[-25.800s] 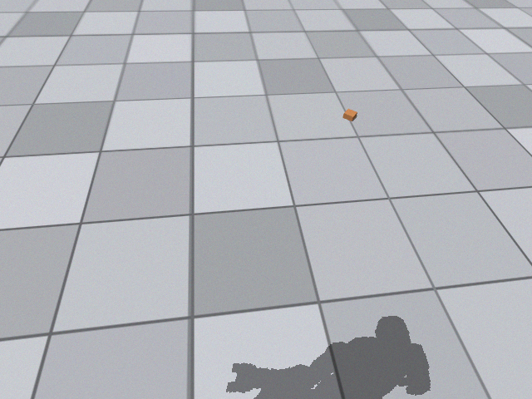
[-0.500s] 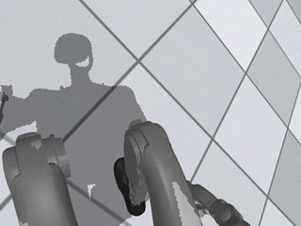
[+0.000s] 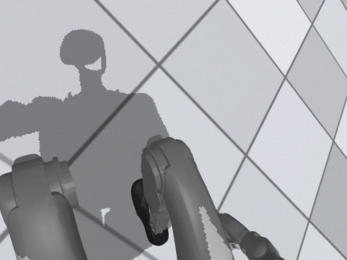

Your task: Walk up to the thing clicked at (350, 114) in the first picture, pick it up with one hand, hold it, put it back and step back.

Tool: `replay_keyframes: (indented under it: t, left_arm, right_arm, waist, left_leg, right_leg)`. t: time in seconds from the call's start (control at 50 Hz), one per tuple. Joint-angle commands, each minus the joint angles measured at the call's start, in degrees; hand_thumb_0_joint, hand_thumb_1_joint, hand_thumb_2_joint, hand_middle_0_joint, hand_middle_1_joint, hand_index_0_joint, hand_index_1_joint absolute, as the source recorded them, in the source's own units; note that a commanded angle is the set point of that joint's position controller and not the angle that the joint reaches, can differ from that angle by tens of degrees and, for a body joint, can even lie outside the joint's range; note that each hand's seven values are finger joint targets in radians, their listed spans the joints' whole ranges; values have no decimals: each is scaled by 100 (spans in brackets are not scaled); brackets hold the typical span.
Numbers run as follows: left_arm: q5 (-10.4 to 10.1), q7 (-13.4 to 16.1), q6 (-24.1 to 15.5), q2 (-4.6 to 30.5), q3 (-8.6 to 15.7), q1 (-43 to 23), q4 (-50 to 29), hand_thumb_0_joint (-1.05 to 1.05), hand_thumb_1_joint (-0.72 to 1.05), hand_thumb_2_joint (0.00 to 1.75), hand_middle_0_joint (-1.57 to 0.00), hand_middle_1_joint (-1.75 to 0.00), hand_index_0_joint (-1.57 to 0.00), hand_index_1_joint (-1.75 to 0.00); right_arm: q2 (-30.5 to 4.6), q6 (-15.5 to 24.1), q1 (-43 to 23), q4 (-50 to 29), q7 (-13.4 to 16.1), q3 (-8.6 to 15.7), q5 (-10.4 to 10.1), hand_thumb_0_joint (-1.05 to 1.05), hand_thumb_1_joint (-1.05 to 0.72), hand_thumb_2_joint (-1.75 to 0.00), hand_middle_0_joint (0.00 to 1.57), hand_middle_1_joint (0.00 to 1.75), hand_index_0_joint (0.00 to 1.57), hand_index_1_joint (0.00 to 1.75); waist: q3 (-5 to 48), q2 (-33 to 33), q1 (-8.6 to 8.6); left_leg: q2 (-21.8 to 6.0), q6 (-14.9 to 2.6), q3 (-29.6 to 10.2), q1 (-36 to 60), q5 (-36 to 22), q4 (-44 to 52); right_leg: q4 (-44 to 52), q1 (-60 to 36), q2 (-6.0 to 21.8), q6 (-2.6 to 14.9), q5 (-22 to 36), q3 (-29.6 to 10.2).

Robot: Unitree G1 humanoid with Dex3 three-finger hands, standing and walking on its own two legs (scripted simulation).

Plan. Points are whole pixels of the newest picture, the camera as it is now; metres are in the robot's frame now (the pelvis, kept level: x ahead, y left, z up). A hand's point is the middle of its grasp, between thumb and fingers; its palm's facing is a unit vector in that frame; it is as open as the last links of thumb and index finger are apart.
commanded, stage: close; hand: left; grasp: from above
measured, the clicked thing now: out of the picture +0.38 +0.32 -0.28
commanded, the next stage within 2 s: none
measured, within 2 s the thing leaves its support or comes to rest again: neither
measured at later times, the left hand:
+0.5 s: hand out of the picture +0.36 +0.31 -0.26, palm faces -0.43 -0.09 -0.90, open 13.0 cm
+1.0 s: hand out of the picture +0.34 +0.29 -0.26, palm faces -0.45 -0.08 -0.89, open 11.9 cm
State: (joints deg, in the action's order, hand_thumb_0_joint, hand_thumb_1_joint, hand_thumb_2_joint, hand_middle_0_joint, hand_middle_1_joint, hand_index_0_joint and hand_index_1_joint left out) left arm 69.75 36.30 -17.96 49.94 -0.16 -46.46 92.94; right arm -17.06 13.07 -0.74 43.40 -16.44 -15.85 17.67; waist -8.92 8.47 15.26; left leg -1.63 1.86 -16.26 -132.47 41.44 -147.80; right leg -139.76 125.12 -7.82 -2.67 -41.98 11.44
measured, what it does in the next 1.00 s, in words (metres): stands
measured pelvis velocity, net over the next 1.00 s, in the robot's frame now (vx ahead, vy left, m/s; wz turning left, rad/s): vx -0.01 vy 0.00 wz -0.01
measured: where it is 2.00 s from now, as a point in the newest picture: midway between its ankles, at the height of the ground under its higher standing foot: (112, 237)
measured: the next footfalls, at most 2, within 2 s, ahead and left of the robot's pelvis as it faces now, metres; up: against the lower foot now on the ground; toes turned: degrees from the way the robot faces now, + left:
none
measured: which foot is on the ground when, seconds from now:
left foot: down 0.00-1.00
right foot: down 0.00-1.00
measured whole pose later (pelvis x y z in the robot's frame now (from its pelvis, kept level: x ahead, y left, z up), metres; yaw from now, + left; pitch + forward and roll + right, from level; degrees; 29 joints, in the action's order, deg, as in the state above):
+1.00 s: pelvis -0.01 +0.00 +0.01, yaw +0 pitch +24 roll -12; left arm 75.1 46.0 -19.6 46.5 -1.6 -41.9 90.7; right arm -17.1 12.4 -2.5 43.7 -14.6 -16.9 19.1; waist -8.3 10.0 15.1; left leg -2.5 2.2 -16.4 -131.1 40.4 -146.2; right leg -138.1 124.7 -8.5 -2.3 -39.8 11.6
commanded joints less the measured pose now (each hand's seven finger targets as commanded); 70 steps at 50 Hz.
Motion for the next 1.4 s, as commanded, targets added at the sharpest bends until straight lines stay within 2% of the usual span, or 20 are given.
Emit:
replay_keyframes:
  t: [0.0, 0.1, 0.18, 0.28, 0.38, 0.42, 0.46, 0.52, 0.58, 0.62, 0.74, 0.82, 0.92, 1.02, 1.12, 1.16, 1.18, 1.2, 1.28, 1.38]
  left_arm:
    - [142, 268, -446, 533, -40, -599, -371, 0, -37, 90, -9, -99, -12, -96]
    - [365, 829, -477, 682, -39, -704, -597, 0, -33, 86, -13, -93, -15, -90]
    - [575, 1447, -111, 785, 72, -605, -661, 0, -30, 85, -14, -89, -16, -86]
    - [410, 1787, 608, 608, 134, -880, -651, 0, -27, 81, -17, -85, -19, -82]
    - [-8, 1345, 998, 463, -53, -1285, -605, 0, -28, 80, -16, -88, -19, -85]
    - [-67, 1009, 956, 782, 211, -1291, -498, 0, -29, 81, -16, -90, -18, -87]
    - [-97, 603, 844, 614, 215, -1192, -211, 0, -28, 79, -17, -91, -20, -87]
    - [-240, 129, 533, 133, -238, -1188, -234, 0, -28, 79, -16, -95, -20, -91]
    - [-175, -75, 212, 391, -245, -930, -184, 0, -24, 76, -18, -95, -22, -90]
    - [-149, -156, 18, 168, -402, -912, -215, 0, -24, 78, -20, -91, -23, -87]
    - [51, 103, -476, 344, -333, -726, -423, 0, -15, 71, -25, -85, -29, -81]
    - [236, 585, -521, 644, -156, -740, -623, 0, -12, 69, -29, -78, -32, -74]
    - [536, 1287, -163, 762, -5, -561, -659, 0, -7, 65, -34, -69, -36, -67]
    - [419, 1645, 458, 700, 112, -838, -742, 0, -7, 65, -35, -64, -36, -63]
    - [234, 1355, 788, 662, 37, -1046, -564, 0, -6, 63, -37, -64, -38, -62]
    - [122, 1175, 790, 777, 207, -1187, -542, 0, -6, 63, -36, -67, -38, -65]
    - [73, 1041, 792, 577, 75, -1213, -424, 0, -5, 62, -36, -68, -38, -65]
    - [36, 931, 765, 742, 215, -1089, -363, 0, -5, 61, -36, -69, -38, -66]
    - [66, 457, 562, 643, 43, -1127, -289, 0, 0, 58, -39, -69, -42, -65]
    - [38, 279, 259, 511, 10, -965, -157, 0, 3, 57, -42, -66, -45, -63]
  right_arm:
    - [-1757, -63, 723, -107, 123, 378, 38, 0, -89, -89, 20, 30, 20, 30]
    - [-1842, -41, 556, 22, 182, 414, 158, 0, -88, -89, 20, 30, 20, 30]
    - [-1874, 46, 468, 49, 194, 490, 141, 0, -87, -89, 20, 30, 20, 30]
    - [-1889, 160, 340, -14, 71, 552, -36, 0, -87, -89, 20, 30, 20, 30]
    - [-1867, 275, 536, 94, -7, 664, -171, 0, -88, -89, 20, 30, 20, 30]
    - [-1962, 291, 674, 58, 2, 749, -169, 0, -88, -89, 20, 30, 20, 30]
    - [-1866, 288, 781, 115, -7, 775, -152, 0, -89, -90, 20, 30, 20, 30]
    - [-1763, 275, 754, -26, 0, 623, -156, 0, -89, -90, 20, 30, 20, 30]
    - [-1854, 131, 776, -110, 66, 591, -182, 0, -89, -89, 20, 30, 20, 30]
    - [-1799, 74, 766, -126, 88, 536, -149, 0, -89, -90, 20, 30, 20, 30]
    - [-1788, -54, 663, -268, 186, 360, -88, 0, -89, -89, 20, 30, 20, 30]
    - [-1839, -69, 593, -92, 243, 370, 30, 0, -88, -89, 20, 30, 20, 30]
    - [-1813, -34, 486, -38, 267, 434, 154, 0, -87, -89, 20, 30, 20, 30]
    - [-1841, 91, 360, 21, 177, 536, 31, 0, -88, -89, 20, 30, 20, 30]
    - [-1877, 153, 508, 87, 90, 639, -66, 0, -88, -89, 20, 30, 20, 30]
    - [-1900, 183, 507, -88, 89, 691, -93, 0, -88, -89, 20, 30, 20, 30]
    - [-1837, 174, 629, 56, 84, 704, -101, 0, -88, -89, 20, 30, 20, 30]
    - [-1846, 171, 596, 3, 89, 717, -68, 0, -88, -89, 20, 30, 20, 30]
    - [-1810, 141, 655, -92, 93, 691, -84, 0, -89, -89, 20, 30, 20, 30]
    - [-1842, 73, 822, -152, 153, 628, -88, 0, -89, -89, 20, 30, 20, 30]
  waist:
    - [3640, -2145, 201]
    - [3623, -2137, 164]
    - [3468, -2247, 108]
    - [3517, -2476, 132]
    - [3417, -2504, 276]
    - [3517, -2599, 306]
    - [3419, -2647, 322]
    - [3405, -2450, 402]
    - [3558, -2349, 312]
    - [3501, -2174, 335]
    - [3512, -2104, 250]
    - [3460, -2166, 172]
    - [3502, -2203, 147]
    - [3564, -2444, 159]
    - [3528, -2494, 215]
    - [3518, -2461, 230]
    - [3451, -2554, 229]
    - [3483, -2564, 225]
    - [3458, -2391, 257]
    - [3434, -2042, 244]
  left_leg:
    - [-175, -223, 567, 2582, -1368, 1395]
    - [-188, -207, 564, 2470, -1026, 1453]
    - [-265, -123, 675, 2463, -750, 1570]
    - [-300, -105, 688, 2453, -863, 1590]
    - [-281, -172, 637, 2368, -793, 1522]
    - [-271, -196, 593, 2467, -873, 1543]
    - [-245, -156, 547, 2543, -945, 1599]
    - [-208, -155, 486, 2650, -1098, 1546]
    - [-186, -209, 556, 2545, -1170, 1547]
    - [-170, -217, 555, 2523, -1153, 1538]
    - [-156, -210, 569, 2569, -1204, 1489]
    - [-160, -207, 576, 2492, -1007, 1532]
    - [-253, -141, 657, 2465, -740, 1599]
    - [-309, -92, 666, 2506, -836, 1606]
    - [-280, -161, 602, 2488, -882, 1559]
    - [-262, -199, 638, 2431, -905, 1515]
    - [-246, -185, 649, 2425, -888, 1585]
    - [-249, -192, 650, 2403, -889, 1555]
    - [-214, -218, 593, 2364, -918, 1521]
    - [-177, -257, 623, 2269, -1009, 1445]
  right_leg:
    - [1378, -1947, -175, 344, 1850, 526]
    - [1501, -1840, -223, 380, 1418, 450]
    - [1605, -1833, -246, 428, 1041, 334]
    - [1539, -1741, -210, 412, 1232, 311]
    - [1488, -1489, -130, 391, 1317, 319]
    - [1434, -1484, -118, 413, 1399, 361]
    - [1288, -1448, -88, 437, 1480, 423]
    - [1270, -1546, -73, 390, 1690, 572]
    - [1400, -1842, -114, 376, 1754, 525]
    - [1425, -1824, -128, 361, 1765, 530]
    - [1471, -1877, -171, 357, 1726, 540]
    - [1555, -1765, -198, 380, 1418, 482]
    - [1652, -1813, -244, 428, 1068, 334]
    - [1563, -1690, -214, 428, 1170, 306]
    - [1349, -1397, -153, 430, 1362, 377]
    - [1432, -1483, -132, 410, 1398, 347]
    - [1416, -1435, -125, 430, 1372, 339]
    - [1428, -1530, -142, 431, 1356, 332]
    - [1329, -1502, -100, 424, 1393, 418]
    - [1449, -1627, -122, 394, 1470, 398]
